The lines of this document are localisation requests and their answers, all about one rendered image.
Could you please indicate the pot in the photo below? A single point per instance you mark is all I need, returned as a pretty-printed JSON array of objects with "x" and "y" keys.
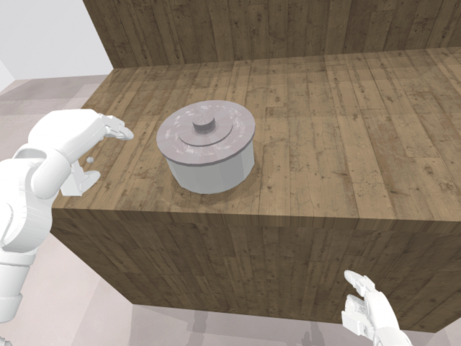
[{"x": 215, "y": 178}]

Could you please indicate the robot left forearm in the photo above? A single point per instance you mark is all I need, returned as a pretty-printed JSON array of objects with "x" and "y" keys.
[{"x": 29, "y": 183}]

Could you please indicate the knob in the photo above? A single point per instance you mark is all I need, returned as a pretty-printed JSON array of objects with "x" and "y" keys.
[{"x": 203, "y": 121}]

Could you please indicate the robot left hand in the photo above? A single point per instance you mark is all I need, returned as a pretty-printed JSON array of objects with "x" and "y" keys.
[{"x": 72, "y": 133}]

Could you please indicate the robot right forearm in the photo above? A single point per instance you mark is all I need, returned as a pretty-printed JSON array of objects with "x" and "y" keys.
[{"x": 390, "y": 336}]

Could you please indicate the lid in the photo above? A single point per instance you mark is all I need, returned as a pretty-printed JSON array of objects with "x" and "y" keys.
[{"x": 181, "y": 143}]

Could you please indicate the table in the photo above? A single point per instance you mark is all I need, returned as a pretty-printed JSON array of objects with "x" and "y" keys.
[{"x": 357, "y": 158}]

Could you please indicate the robot right hand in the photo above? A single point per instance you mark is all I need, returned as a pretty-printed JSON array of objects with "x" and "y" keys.
[{"x": 364, "y": 317}]

